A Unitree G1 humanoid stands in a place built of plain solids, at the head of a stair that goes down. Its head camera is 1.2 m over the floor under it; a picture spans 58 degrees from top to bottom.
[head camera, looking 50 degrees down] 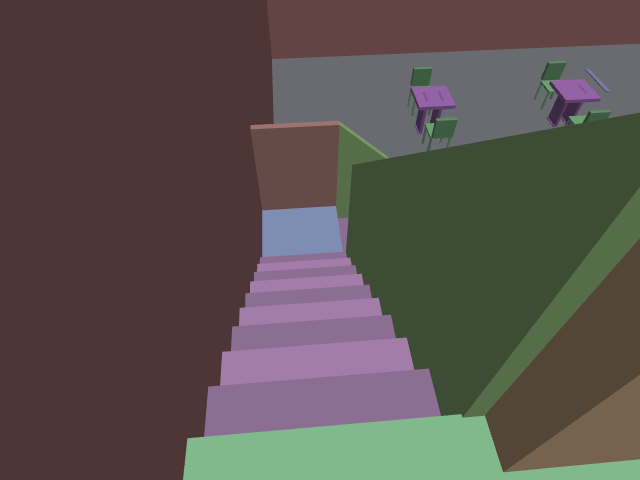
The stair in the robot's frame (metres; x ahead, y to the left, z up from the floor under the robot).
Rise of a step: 0.19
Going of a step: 0.21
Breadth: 0.73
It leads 5 degrees to the left of straight ahead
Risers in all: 10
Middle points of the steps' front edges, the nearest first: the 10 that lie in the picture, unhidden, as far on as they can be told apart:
0.36 -0.02 0.00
0.57 0.00 -0.19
0.79 0.02 -0.38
1.00 0.03 -0.56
1.21 0.05 -0.75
1.42 0.07 -0.94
1.64 0.09 -1.13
1.85 0.11 -1.32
2.06 0.12 -1.50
2.27 0.14 -1.69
